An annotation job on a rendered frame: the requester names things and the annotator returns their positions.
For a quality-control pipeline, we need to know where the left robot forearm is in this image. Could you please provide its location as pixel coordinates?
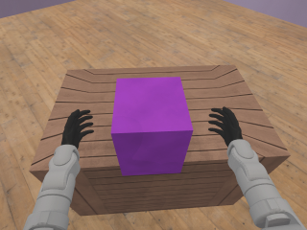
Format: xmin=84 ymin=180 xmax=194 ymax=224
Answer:
xmin=23 ymin=144 xmax=81 ymax=230

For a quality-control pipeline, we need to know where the right robot hand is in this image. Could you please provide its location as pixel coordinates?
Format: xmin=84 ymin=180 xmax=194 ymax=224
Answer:
xmin=208 ymin=106 xmax=243 ymax=146

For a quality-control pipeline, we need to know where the pedestal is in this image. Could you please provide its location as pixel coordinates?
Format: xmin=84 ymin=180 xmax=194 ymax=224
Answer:
xmin=29 ymin=64 xmax=291 ymax=217

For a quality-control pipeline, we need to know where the left robot hand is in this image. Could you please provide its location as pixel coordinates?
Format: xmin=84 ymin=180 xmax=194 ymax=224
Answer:
xmin=61 ymin=109 xmax=94 ymax=149

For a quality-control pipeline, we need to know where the right robot forearm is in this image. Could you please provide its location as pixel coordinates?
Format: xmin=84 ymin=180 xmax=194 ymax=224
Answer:
xmin=226 ymin=139 xmax=307 ymax=230

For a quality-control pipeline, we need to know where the carton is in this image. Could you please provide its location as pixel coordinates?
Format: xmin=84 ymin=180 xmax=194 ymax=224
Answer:
xmin=110 ymin=77 xmax=194 ymax=176

